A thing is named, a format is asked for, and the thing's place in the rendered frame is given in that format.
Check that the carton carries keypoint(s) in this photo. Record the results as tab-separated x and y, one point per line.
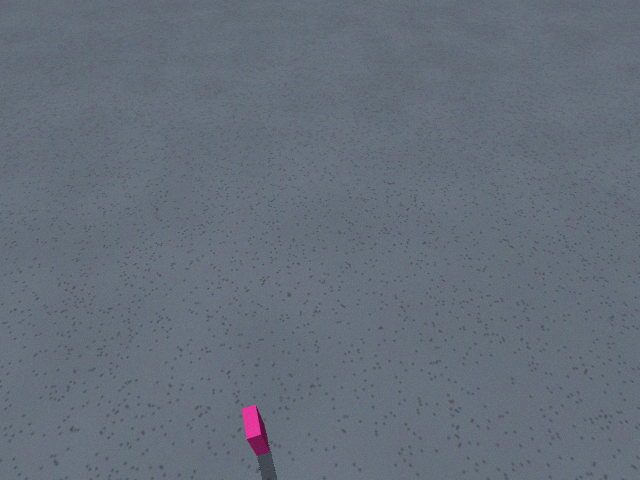
255	430

